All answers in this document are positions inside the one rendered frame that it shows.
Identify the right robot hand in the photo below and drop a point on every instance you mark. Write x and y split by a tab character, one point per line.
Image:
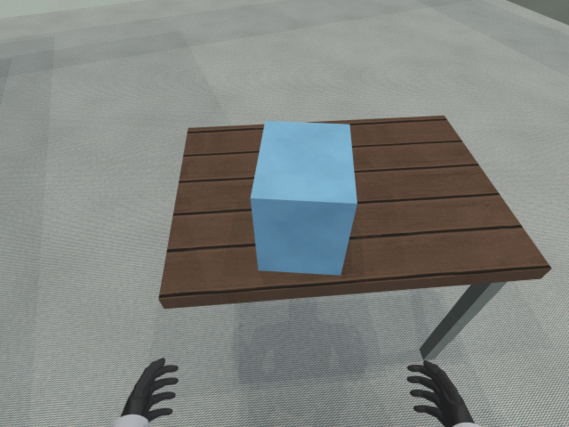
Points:
451	408

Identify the table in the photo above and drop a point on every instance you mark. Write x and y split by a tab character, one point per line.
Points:
427	216

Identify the carton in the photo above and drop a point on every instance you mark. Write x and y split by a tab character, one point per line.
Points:
303	197

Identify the left robot hand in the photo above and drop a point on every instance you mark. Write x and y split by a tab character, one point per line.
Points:
141	398

